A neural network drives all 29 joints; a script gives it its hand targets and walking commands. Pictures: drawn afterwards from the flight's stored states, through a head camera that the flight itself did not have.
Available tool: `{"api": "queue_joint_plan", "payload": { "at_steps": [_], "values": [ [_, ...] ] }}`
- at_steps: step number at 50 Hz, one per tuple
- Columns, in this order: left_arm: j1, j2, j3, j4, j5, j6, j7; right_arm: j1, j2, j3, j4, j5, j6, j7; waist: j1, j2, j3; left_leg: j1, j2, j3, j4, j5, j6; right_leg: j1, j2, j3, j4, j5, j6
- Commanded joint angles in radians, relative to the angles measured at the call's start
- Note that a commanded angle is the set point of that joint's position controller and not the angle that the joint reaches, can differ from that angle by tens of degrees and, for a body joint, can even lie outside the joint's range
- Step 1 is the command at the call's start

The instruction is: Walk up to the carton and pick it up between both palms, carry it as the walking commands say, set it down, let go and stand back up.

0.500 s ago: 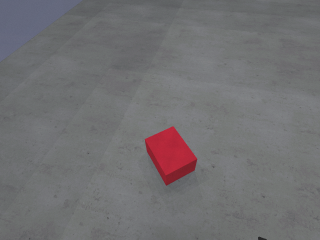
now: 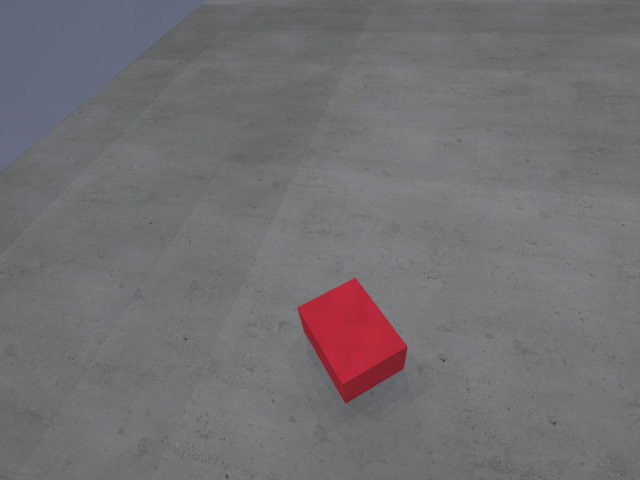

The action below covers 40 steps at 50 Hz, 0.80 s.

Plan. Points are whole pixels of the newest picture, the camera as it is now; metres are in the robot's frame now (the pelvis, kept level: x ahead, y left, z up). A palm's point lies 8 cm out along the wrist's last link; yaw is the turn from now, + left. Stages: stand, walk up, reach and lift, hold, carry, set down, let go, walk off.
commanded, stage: walk up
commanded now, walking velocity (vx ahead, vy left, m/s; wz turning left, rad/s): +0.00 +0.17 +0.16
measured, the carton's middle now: (350, 337) +0.65 +0.00 -0.68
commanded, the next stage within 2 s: none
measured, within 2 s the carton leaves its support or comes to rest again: neither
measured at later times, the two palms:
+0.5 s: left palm out of the picture +0.07 +0.35 -0.12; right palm out of the picture +0.09 -0.17 -0.08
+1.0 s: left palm out of the picture -0.04 +0.25 -0.13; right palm out of the picture +0.12 -0.29 -0.10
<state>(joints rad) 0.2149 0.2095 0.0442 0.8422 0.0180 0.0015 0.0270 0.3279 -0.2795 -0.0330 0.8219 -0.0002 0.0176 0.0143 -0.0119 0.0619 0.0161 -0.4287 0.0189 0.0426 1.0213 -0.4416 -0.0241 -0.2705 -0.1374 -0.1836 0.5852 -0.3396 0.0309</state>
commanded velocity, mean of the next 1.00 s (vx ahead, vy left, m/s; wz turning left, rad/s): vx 0.07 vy -0.07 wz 0.28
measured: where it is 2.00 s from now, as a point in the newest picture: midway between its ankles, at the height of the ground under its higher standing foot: outside the picture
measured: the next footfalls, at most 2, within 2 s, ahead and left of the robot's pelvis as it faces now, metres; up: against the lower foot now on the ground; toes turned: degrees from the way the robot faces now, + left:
left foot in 0.22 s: +0.09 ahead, +0.16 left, +0.00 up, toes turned +5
right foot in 0.96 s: +0.02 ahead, -0.12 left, +0.00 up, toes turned +4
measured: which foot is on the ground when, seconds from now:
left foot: up 0.00-0.20, down 0.22-0.94, up 0.96-1.00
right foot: down 0.00-0.22, up 0.24-0.94, down 0.96-1.00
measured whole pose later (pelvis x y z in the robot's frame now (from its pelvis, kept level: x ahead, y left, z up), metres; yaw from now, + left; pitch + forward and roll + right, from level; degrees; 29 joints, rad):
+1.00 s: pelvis -0.01 -0.02 +0.00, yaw +14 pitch +3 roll +0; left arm 0.30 0.28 0.05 0.84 0.04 0.08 -0.03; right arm 0.25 -0.33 -0.04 0.82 0.00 0.04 -0.06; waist -0.01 -0.01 0.05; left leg -0.53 -0.01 -0.12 0.70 -0.34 -0.05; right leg -0.24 -0.04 -0.18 0.51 -0.32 0.00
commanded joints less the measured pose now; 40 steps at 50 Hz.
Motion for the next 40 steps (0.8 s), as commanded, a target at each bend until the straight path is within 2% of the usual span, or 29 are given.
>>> {"api": "queue_joint_plan", "payload": {
  "at_steps": [1, 2, 3, 4, 7, 9, 10, 11, 12, 13, 14, 15, 17, 18, 19, 20, 21, 22, 23, 24, 25, 27, 28, 29, 30, 32, 36, 39, 40],
  "values": [
    [0.062, 0.231, 0.060, -0.033, -0.007, 0.007, 0.031, -0.049, -0.056, -0.036, -0.092, -0.021, 0.041, 0.023, 0.021, -0.303, 0.000, -0.188, 0.028, -0.039, 0.092, -0.024, -0.069, 0.167, -0.315, 0.145, -0.165, 0.927, -0.150],
    [0.092, 0.225, 0.059, -0.027, 0.003, 0.009, 0.028, -0.049, -0.046, -0.020, -0.093, -0.019, 0.046, 0.028, 0.031, -0.311, -0.057, -0.172, 0.019, -0.008, 0.015, -0.019, -0.052, 0.188, -0.284, 0.110, -0.136, 0.946, -0.123],
    [0.087, 0.229, 0.056, -0.039, 0.007, 0.008, 0.028, -0.079, -0.040, -0.013, -0.107, -0.019, 0.051, 0.031, 0.026, -0.301, -0.022, -0.158, 0.037, -0.012, -0.048, -0.012, -0.042, 0.154, -0.299, 0.122, -0.142, 0.898, -0.119],
    [0.098, 0.225, 0.054, -0.033, 0.010, 0.015, 0.025, -0.087, -0.019, 0.000, -0.091, -0.022, 0.054, 0.035, 0.028, -0.295, -0.033, -0.121, 0.036, 0.014, -0.103, 0.020, -0.040, 0.118, -0.274, 0.103, -0.154, 0.778, -0.107],
    [0.014, 0.255, 0.073, -0.065, 0.014, 0.037, 0.012, -0.067, -0.032, 0.003, -0.084, -0.017, 0.054, 0.040, 0.000, -0.357, -0.043, -0.018, 0.034, 0.038, -0.254, 0.066, -0.038, 0.051, -0.268, 0.082, -0.164, 0.543, -0.084],
    [-0.031, 0.273, 0.079, -0.072, 0.011, 0.046, 0.004, -0.021, -0.038, 0.003, -0.071, -0.019, 0.045, 0.036, -0.038, -0.326, -0.042, 0.083, 0.022, 0.059, -0.430, 0.197, -0.036, 0.005, -0.240, 0.064, -0.125, 0.366, -0.052],
    [-0.040, 0.259, 0.075, -0.078, -0.002, 0.050, -0.001, 0.020, -0.053, -0.003, -0.058, -0.013, 0.029, 0.033, -0.046, -0.281, -0.070, 0.138, 0.007, 0.038, -0.522, 0.259, -0.006, 0.008, -0.181, 0.035, -0.037, 0.294, -0.029],
    [-0.043, 0.187, 0.055, -0.074, 0.007, 0.052, -0.006, 0.072, -0.105, -0.026, -0.015, -0.022, 0.017, 0.026, -0.071, -0.080, -0.115, 0.218, 0.033, -0.031, -0.554, 0.374, 0.022, -0.045, -0.082, -0.041, 0.119, 0.124, -0.010],
    [-0.049, 0.128, 0.031, -0.106, 0.009, 0.063, -0.006, 0.056, -0.204, -0.044, -0.040, -0.018, 0.010, 0.021, -0.050, 0.246, -0.086, 0.232, 0.241, -0.385, -0.703, 0.539, 0.097, -0.227, 0.064, -0.047, 0.341, -0.282, 0.027],
    [-0.067, 0.148, 0.030, -0.105, -0.002, 0.081, 0.001, 0.072, -0.239, -0.045, -0.031, -0.013, 0.007, 0.009, -0.063, 0.279, -0.072, 0.160, 0.298, -0.504, -0.770, 0.416, 0.147, -0.213, 0.080, 0.122, 0.494, -0.327, 0.015],
    [-0.060, 0.149, 0.030, -0.091, 0.001, 0.085, 0.000, 0.009, -0.199, -0.037, -0.036, -0.014, 0.010, 0.004, -0.027, 0.194, -0.023, 0.119, 0.272, -0.486, -0.790, 0.270, 0.153, -0.219, 0.069, 0.153, 0.550, -0.270, 0.018],
    [-0.077, 0.141, 0.025, -0.082, 0.001, 0.079, -0.003, -0.047, -0.168, -0.032, -0.038, -0.014, 0.008, -0.003, -0.019, 0.147, 0.023, 0.069, 0.233, -0.421, -0.798, 0.203, 0.144, -0.228, 0.068, 0.149, 0.560, -0.209, 0.012],
    [-0.038, 0.119, 0.019, -0.043, 0.007, 0.069, -0.016, -0.080, -0.129, -0.023, -0.027, -0.014, -0.002, -0.012, -0.007, 0.121, -0.021, 0.105, 0.165, -0.381, -0.804, 0.214, 0.103, -0.195, 0.092, 0.142, 0.547, -0.111, 0.005],
    [0.022, 0.107, 0.013, 0.002, 0.016, 0.070, -0.029, -0.034, -0.106, -0.013, -0.007, -0.024, -0.020, -0.022, -0.010, 0.042, -0.105, 0.221, 0.212, -0.433, -0.829, 0.120, 0.091, -0.181, 0.102, 0.142, 0.507, -0.062, 0.004],
    [0.003, 0.114, 0.018, 0.007, 0.019, 0.071, -0.034, 0.013, -0.117, -0.023, 0.014, -0.027, -0.028, -0.029, -0.033, 0.021, -0.109, 0.240, 0.230, -0.482, -0.870, -0.056, 0.094, -0.180, 0.094, 0.168, 0.489, -0.038, 0.000],
    [-0.017, 0.124, 0.016, -0.008, 0.017, 0.069, -0.043, -0.005, -0.141, -0.023, 0.028, -0.026, -0.029, -0.027, -0.032, 0.079, -0.097, 0.239, 0.203, -0.489, -0.888, -0.096, 0.099, -0.157, 0.102, 0.174, 0.431, -0.031, -0.008],
    [-0.025, 0.118, 0.006, -0.011, 0.014, 0.063, -0.043, -0.033, -0.123, -0.019, 0.033, -0.027, -0.031, -0.028, -0.032, 0.101, -0.073, 0.253, 0.200, -0.442, -0.867, -0.033, 0.116, -0.183, 0.094, 0.178, 0.356, -0.042, -0.012],
    [-0.021, 0.111, 0.002, -0.003, 0.008, 0.060, -0.034, -0.041, -0.117, -0.021, 0.033, -0.020, -0.035, -0.030, -0.017, 0.140, -0.055, 0.278, 0.187, -0.402, -0.818, 0.331, 0.114, -0.185, 0.112, 0.173, 0.319, -0.066, 0.002],
    [0.012, 0.113, -0.002, 0.007, 0.006, 0.047, -0.036, 0.013, -0.111, -0.017, 0.053, -0.024, -0.037, -0.033, -0.034, 0.141, -0.160, 0.336, 0.168, -0.359, -0.799, 0.248, 0.127, -0.146, 0.108, 0.164, 0.289, -0.043, 0.000],
    [-0.008, 0.110, -0.005, 0.006, 0.002, 0.045, -0.039, 0.043, -0.104, -0.015, 0.064, -0.021, -0.034, -0.037, -0.048, 0.123, -0.186, 0.377, 0.175, -0.365, -0.813, 0.157, 0.134, -0.126, 0.122, 0.148, 0.250, -0.063, -0.004],
    [-0.017, 0.097, -0.006, 0.001, 0.002, 0.043, -0.038, 0.047, -0.099, -0.020, 0.067, -0.023, -0.032, -0.038, -0.054, 0.147, -0.167, 0.368, 0.181, -0.356, -0.829, 0.140, 0.149, -0.124, 0.128, 0.141, 0.204, -0.080, -0.001],
    [-0.010, 0.094, -0.002, 0.011, 0.003, 0.044, -0.035, 0.065, -0.108, -0.026, 0.074, -0.024, -0.030, -0.043, -0.056, 0.090, -0.177, 0.366, 0.207, -0.397, -0.825, 0.217, 0.168, -0.114, 0.138, 0.139, 0.177, -0.078, -0.001],
    [-0.001, 0.109, 0.007, -0.062, 0.014, 0.037, -0.041, 0.057, -0.131, -0.055, 0.023, -0.023, -0.023, -0.050, -0.044, 0.092, -0.139, 0.263, 0.230, -0.392, -0.869, 0.106, 0.154, -0.094, 0.141, 0.071, 0.183, -0.103, 0.001],
    [-0.018, 0.161, 0.038, -0.044, 0.032, 0.063, -0.053, 0.120, -0.198, -0.080, 0.031, -0.029, -0.008, -0.078, -0.058, -0.006, -0.077, 0.305, 0.309, -0.600, -0.889, 0.119, 0.106, -0.200, 0.142, 0.109, 0.309, -0.096, 0.010],
    [-0.020, 0.170, 0.034, -0.065, 0.038, 0.069, -0.064, 0.163, -0.230, -0.098, 0.050, -0.034, -0.005, -0.093, -0.067, -0.019, -0.079, 0.366, 0.352, -0.664, -0.876, 0.021, 0.126, -0.307, 0.104, 0.180, 0.381, -0.058, 0.019],
    [-0.016, 0.162, 0.032, -0.072, 0.041, 0.062, -0.077, 0.096, -0.211, -0.098, 0.011, -0.029, -0.004, -0.088, -0.048, 0.043, -0.083, 0.301, 0.302, -0.598, -0.886, -0.108, 0.134, -0.276, 0.088, 0.185, 0.409, -0.014, -0.002],
    [-0.019, 0.145, 0.019, -0.095, 0.035, 0.061, -0.072, 0.068, -0.190, -0.086, -0.022, -0.022, -0.004, -0.074, -0.036, 0.088, -0.053, 0.202, 0.255, -0.543, -0.871, -0.049, 0.139, -0.232, 0.089, 0.170, 0.410, 0.009, 0.017],
    [0.010, 0.136, 0.021, -0.105, 0.035, 0.071, -0.074, 0.062, -0.205, -0.091, -0.043, -0.020, 0.011, -0.074, -0.026, 0.189, -0.044, 0.141, 0.217, -0.491, -0.895, -0.100, 0.087, -0.164, 0.114, 0.130, 0.359, 0.002, 0.013],
    [0.009, 0.136, 0.020, -0.107, 0.035, 0.075, -0.075, 0.044, -0.211, -0.088, -0.045, -0.018, 0.013, -0.074, -0.018, 0.153, -0.043, 0.101, 0.208, -0.487, -0.889, -0.080, 0.087, -0.112, 0.116, 0.140, 0.323, -0.014, 0.006]
  ]
}}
